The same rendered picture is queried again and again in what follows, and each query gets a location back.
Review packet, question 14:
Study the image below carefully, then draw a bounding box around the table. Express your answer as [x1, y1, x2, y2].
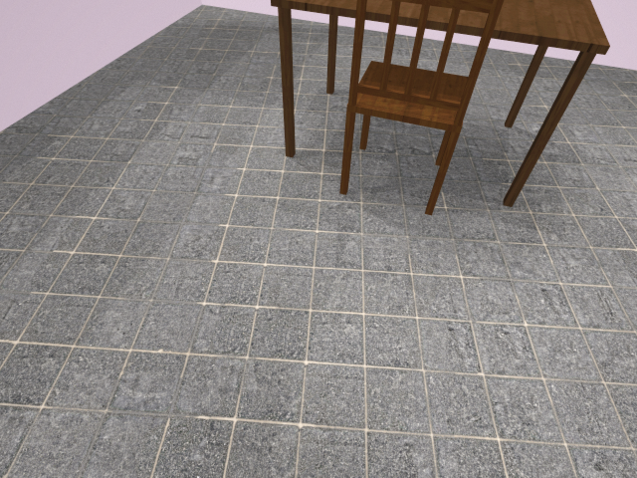
[271, 0, 610, 207]

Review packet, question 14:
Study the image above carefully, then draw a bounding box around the chair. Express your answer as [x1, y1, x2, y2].
[340, 0, 504, 215]

